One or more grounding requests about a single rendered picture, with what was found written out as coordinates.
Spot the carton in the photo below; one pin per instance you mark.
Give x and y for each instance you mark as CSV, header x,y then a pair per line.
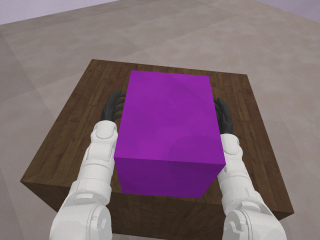
x,y
169,142

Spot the robot right hand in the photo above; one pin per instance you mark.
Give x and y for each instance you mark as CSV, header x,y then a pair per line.
x,y
223,115

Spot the robot left hand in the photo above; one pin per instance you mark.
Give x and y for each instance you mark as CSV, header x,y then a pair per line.
x,y
109,110

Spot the robot right forearm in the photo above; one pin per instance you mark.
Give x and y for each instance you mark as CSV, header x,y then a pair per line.
x,y
235,183

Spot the pedestal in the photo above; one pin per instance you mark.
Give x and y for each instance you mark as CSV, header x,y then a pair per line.
x,y
56,165

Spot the robot right upper arm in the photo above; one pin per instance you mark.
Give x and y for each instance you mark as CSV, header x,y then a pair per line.
x,y
242,224

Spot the robot left upper arm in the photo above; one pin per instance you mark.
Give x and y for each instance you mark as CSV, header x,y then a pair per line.
x,y
82,222

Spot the robot left forearm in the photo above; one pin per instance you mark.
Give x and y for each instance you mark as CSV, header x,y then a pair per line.
x,y
93,182

